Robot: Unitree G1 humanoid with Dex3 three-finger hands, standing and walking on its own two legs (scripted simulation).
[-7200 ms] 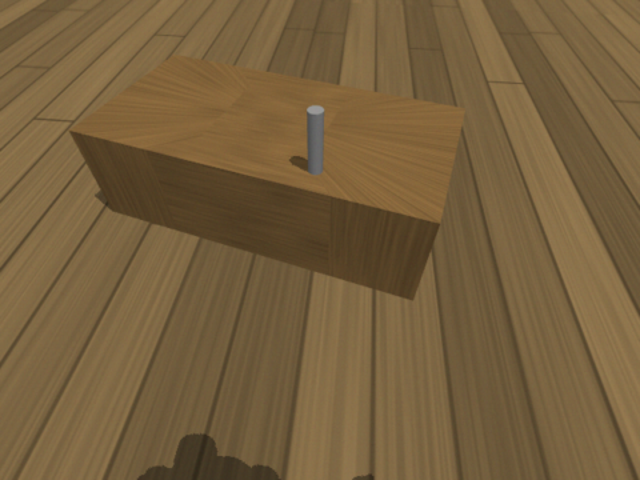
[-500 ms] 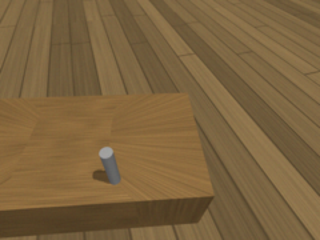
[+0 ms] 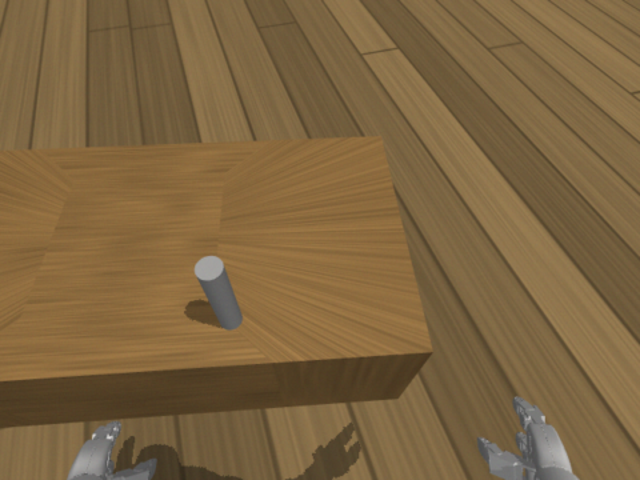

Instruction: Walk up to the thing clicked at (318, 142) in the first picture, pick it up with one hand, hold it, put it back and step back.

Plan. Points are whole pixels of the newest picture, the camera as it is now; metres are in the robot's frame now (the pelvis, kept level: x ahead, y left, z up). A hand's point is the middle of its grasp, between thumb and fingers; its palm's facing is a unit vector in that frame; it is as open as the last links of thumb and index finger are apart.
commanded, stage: go down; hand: left
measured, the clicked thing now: (221, 296) +0.47 +0.19 -0.24
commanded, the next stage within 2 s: none
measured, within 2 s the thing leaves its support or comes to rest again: neither
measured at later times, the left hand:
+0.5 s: hand (121, 462) +0.17 +0.26 -0.13, palm faces +0.06 -0.94 -0.33, open 16.9 cm
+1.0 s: hand (111, 455) +0.18 +0.27 -0.12, palm faces +0.08 -0.95 -0.31, open 17.5 cm
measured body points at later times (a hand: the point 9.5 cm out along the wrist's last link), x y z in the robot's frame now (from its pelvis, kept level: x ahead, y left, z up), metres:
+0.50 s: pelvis +0.02 +0.00 -0.02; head +0.07 +0.00 +0.43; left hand +0.17 +0.31 -0.11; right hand +0.17 -0.28 -0.10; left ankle +0.02 +0.11 -0.74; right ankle -0.01 -0.13 -0.74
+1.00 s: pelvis +0.03 +0.00 -0.02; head +0.07 +0.00 +0.43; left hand +0.18 +0.32 -0.10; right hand +0.18 -0.27 -0.09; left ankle +0.02 +0.11 -0.74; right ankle -0.01 -0.13 -0.74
